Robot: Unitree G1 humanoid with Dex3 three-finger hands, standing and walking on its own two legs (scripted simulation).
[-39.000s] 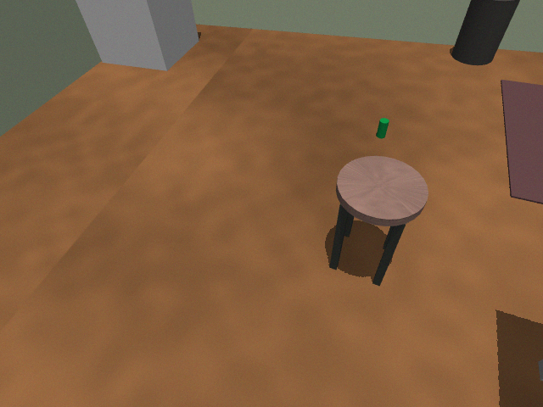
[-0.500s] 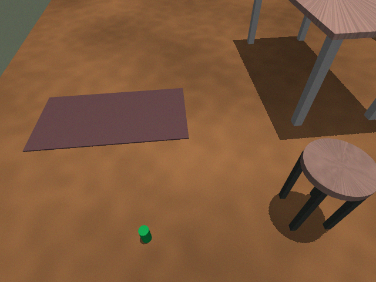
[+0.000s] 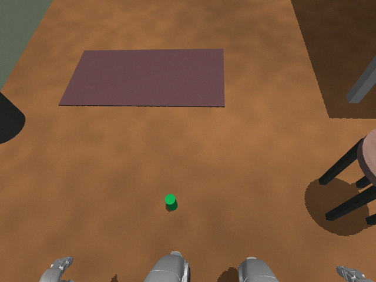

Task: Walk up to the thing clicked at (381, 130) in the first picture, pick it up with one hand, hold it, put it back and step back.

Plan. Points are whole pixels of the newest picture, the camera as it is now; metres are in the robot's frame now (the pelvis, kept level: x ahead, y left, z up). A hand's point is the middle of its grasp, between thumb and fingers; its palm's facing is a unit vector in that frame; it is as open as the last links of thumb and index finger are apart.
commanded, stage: walk up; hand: left
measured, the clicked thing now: (171, 202) +0.47 +0.18 -0.69
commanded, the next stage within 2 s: stand in 0.92 s
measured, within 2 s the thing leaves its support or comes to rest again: neither
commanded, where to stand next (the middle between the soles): +0.06 -0.02 m, yaw -1 degrees
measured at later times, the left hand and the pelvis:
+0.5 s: hand out of the picture +0.00 +0.25 -0.12, palm faces -0.02 -0.94 -0.35, open 7.3 cm; pelvis -0.01 -0.02 +0.02, yaw -1 degrees
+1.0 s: hand out of the picture +0.07 +0.26 -0.12, palm faces -0.05 -0.88 -0.47, open 7.3 cm; pelvis -0.02 -0.02 +0.01, yaw -2 degrees
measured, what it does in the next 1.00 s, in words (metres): steps on the spot: right foot, then left foot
